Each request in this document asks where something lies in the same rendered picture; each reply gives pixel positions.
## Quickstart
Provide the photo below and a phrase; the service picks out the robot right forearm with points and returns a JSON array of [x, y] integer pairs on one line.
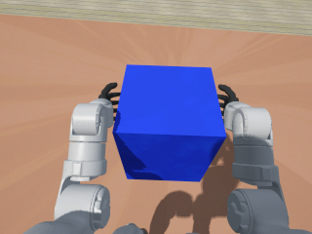
[[251, 128]]

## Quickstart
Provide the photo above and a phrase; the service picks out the robot left thigh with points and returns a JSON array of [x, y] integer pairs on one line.
[[128, 229]]

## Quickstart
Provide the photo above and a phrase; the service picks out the left robot upper arm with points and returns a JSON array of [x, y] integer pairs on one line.
[[82, 208]]

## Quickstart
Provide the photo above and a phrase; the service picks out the carton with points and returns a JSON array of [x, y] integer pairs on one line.
[[168, 124]]

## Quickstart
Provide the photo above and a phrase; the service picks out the right robot upper arm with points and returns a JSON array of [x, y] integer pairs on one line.
[[258, 211]]

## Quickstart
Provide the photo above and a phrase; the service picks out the robot left forearm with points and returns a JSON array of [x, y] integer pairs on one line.
[[88, 136]]

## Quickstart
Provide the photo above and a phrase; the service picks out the left robot hand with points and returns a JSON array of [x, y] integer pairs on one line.
[[105, 93]]

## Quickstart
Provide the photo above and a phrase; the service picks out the right robot hand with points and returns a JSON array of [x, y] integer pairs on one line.
[[231, 96]]

